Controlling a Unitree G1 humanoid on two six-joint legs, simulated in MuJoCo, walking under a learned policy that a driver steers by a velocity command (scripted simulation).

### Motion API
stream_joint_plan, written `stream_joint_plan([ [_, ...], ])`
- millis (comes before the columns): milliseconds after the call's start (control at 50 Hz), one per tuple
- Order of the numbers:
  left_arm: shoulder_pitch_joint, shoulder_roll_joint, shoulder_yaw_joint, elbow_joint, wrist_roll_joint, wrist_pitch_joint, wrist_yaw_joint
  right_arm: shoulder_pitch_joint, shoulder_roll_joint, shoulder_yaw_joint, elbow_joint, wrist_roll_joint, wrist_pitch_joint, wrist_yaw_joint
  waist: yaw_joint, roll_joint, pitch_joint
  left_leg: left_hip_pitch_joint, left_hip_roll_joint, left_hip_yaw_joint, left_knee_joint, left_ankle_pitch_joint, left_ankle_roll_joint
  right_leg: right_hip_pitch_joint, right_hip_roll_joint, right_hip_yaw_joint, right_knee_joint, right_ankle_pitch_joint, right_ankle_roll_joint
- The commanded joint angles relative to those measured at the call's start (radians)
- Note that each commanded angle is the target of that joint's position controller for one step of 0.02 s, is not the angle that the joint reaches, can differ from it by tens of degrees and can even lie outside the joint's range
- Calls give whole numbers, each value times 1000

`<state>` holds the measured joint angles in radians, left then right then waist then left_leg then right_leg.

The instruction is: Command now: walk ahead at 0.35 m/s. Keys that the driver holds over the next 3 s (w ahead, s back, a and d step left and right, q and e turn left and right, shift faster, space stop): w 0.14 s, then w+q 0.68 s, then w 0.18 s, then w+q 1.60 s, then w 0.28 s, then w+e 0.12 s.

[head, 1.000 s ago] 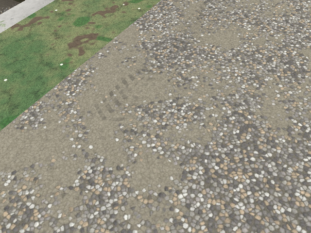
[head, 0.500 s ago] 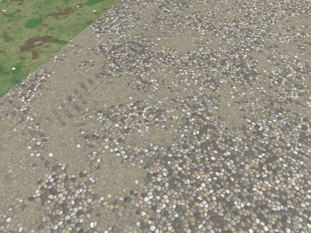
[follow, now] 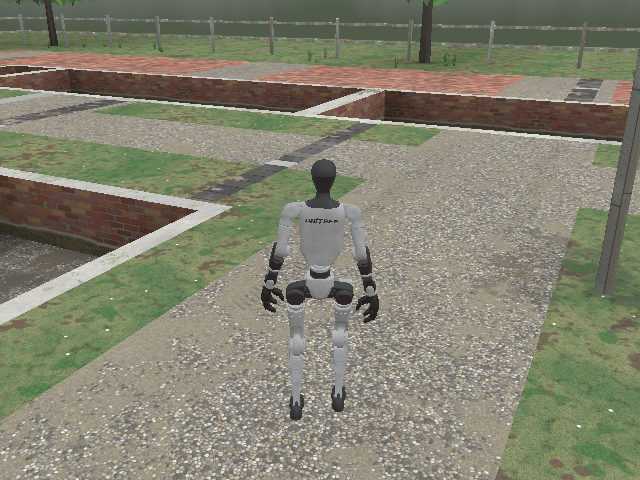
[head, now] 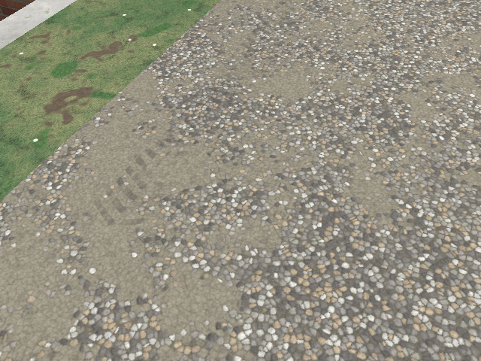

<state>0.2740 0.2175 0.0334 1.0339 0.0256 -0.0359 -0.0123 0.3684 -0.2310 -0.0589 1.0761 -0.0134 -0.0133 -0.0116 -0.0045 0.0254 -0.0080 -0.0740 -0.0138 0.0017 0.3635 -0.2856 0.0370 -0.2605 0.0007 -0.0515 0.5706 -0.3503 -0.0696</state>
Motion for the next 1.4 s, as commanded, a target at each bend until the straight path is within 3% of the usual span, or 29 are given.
stream_joint_plan([
  [20, 189, 66, 22, 30, -1, -25, 10, -113, -107, -19, -75, -3, -23, 4, 110, -16, 110, -407, 126, -112, 7, -300, 122, 330, 19, 8, -182, 11, -10],
  [40, 306, 143, 39, 45, 13, -36, 22, -143, -26, 5, -110, -1, -31, 13, 152, -244, 71, -544, 14, 25, 337, -249, 73, 426, -225, 384, -379, -275, -57],
  [60, 372, 215, 55, 68, 5, -32, 19, -170, -34, 2, -146, -12, -35, 19, 147, -321, 104, -687, -53, 45, 553, -292, 75, 396, -382, 709, -507, -479, -142],
  [80, 271, 173, 44, 45, 6, -28, 21, -185, -83, -8, -150, -28, -38, 27, 84, -168, 169, -700, 23, -31, 677, -201, 87, 300, -382, 673, -492, -477, -159],
  [120, 137, 123, 30, -8, -4, -44, 14, -154, -58, -3, -124, -16, -50, 48, 16, -80, 157, -649, 79, -40, 686, -23, 72, 240, -285, 479, -492, -244, -116],
  [160, 140, 89, 17, -5, -7, -63, 20, -144, -56, -3, -108, -25, -45, 57, 5, -77, 118, -621, 91, -11, 676, 64, 42, 270, -228, 321, -489, 27, -90],
  [220, 237, 69, 9, 35, -6, -74, 27, -197, -36, 0, -123, -16, -28, 57, 20, -88, 110, -674, 73, 2, 690, 113, 22, 319, -204, 167, -453, 349, -73],
  [380, 259, 65, -8, 49, -5, -80, 43, -447, 1, 33, -243, -12, -24, 60, 47, -109, 164, -545, 15, 141, 305, 242, 49, 284, -194, -52, -441, 749, -40],
  [420, 245, 95, -3, 49, -7, -82, 52, -396, -26, 25, -240, -11, -27, 53, 12, -123, 119, -446, -34, 177, 259, 209, 94, 344, -208, -90, -329, 1066, -24],
  [460, 212, 130, 9, 37, -3, -72, 62, -218, -68, 4, -193, -13, -32, 45, -69, -148, 15, -283, -89, 188, 252, 135, 142, 377, -226, -114, -74, 1281, -18],
  [500, 161, 155, 20, 4, -5, -61, 52, 42, -136, -34, -118, -28, -38, 35, -191, -122, -114, 52, -48, 69, 137, 92, 215, 196, -204, -129, 367, 993, -16],
  [520, 180, 63, 6, -43, -6, -65, 34, 70, -225, -60, -126, -33, -31, 24, -141, 75, -190, 279, 226, -335, 121, 32, 316, -116, -72, -134, 743, 210, 12],
  [540, 161, 82, 16, -92, -19, -72, 19, 38, -251, -67, -137, -12, -20, 31, -106, 136, -262, 395, 356, -800, -54, -12, 445, -387, 74, 53, 967, -163, 23],
  [580, 18, 120, 21, -141, -13, -94, 11, -84, -164, -49, -149, 7, -21, 24, -57, -39, -17, 138, 302, -555, -142, 0, 353, -465, -52, 110, 843, 42, 7],
  [620, 25, 98, 21, -145, 9, -75, 15, -132, -106, -31, -156, 6, -36, 16, 23, -105, 48, -67, 208, -393, -159, 237, 289, -339, -98, 109, 708, 67, 38],
  [720, -66, 76, 16, -212, 28, -10, 2, -48, -152, -34, -152, 16, -64, 9, 26, -23, 54, -152, 112, -263, -173, 402, 248, -339, -118, 60, 490, 141, 112],
  [800, -242, 90, 15, -287, 21, -3, -5, 59, -149, -35, -154, 14, -52, 10, -47, 17, 60, -46, 94, -284, -152, 465, 182, -437, -97, 48, 307, 297, 127],
  [920, -408, 76, -8, -358, 11, -17, -21, 159, -133, -24, -147, 1, -50, -6, -113, 45, 65, 133, 114, -285, -109, 607, 165, -441, -43, 14, 77, 361, 90],
  [960, -405, 87, -9, -371, 6, -27, -22, 152, -145, -24, -148, -5, -55, -14, -97, 55, 67, 163, 144, -291, -86, 678, 157, -368, -27, 18, 3, 341, 56],
  [1020, -144, 158, 21, -300, 0, -44, 0, 88, -186, -28, -160, -9, -67, -11, 32, 59, -39, 141, 126, -262, 152, 973, 109, -19, 44, 12, -87, 239, -9],
  [1040, 8, 187, 33, -267, 7, -57, 15, 67, -182, -26, -167, -3, -73, -2, 113, 31, -121, 31, 87, -238, 345, 844, 95, 206, -21, 66, -127, 272, -38],
  [1060, 165, 269, 49, -258, 30, -59, 33, 91, -110, -9, -204, 4, -80, 4, 143, -102, -276, -129, 19, -182, 628, 437, 86, 441, -275, 330, -104, 173, -77],
  [1080, 133, 319, 69, -243, 34, -45, 22, 251, -61, -5, -196, 44, -68, 3, 45, -345, -350, -421, -131, -101, 900, -263, 52, 600, -472, 778, -235, 140, -214],
  [1100, 38, 206, 52, -271, 9, -33, 13, 162, -156, -16, -181, 3, -54, -7, 32, -104, -197, -507, -37, -127, 945, -163, 62, 452, -414, 729, -279, -13, -173],
  [1120, -37, 137, 34, -280, 2, -36, 11, 69, -148, -19, -196, 0, -52, 3, 26, -36, -65, -498, -9, -123, 904, -67, 57, 299, -365, 550, -309, 25, -145],
  [1140, -59, 114, 28, -272, 9, -41, 8, 39, -125, -15, -207, 1, -49, 9, 9, -22, -11, -481, 20, -112, 873, -26, 53, 217, -321, 434, -338, 132, -120],
  [1180, -30, 103, 23, -242, 2, -53, 14, 38, -104, -15, -211, -17, -25, 27, -14, -93, 23, -441, 52, -96, 825, -4, 41, 130, -262, 272, -374, 249, -80],
  [1260, 31, 112, 29, -210, -14, -82, 10, -39, -72, -10, -246, -20, 1, 49, -18, -112, 39, -537, 74, -65, 795, 64, 26, 144, -247, 120, -414, 404, -73],
  [1400, 102, 121, 30, -173, -10, -76, 15, -298, -35, 16, -345, -16, -8, 77, 27, -103, 86, -581, 74, 39, 447, 288, 12, 191, -204, -84, -421, 575, -47],
])
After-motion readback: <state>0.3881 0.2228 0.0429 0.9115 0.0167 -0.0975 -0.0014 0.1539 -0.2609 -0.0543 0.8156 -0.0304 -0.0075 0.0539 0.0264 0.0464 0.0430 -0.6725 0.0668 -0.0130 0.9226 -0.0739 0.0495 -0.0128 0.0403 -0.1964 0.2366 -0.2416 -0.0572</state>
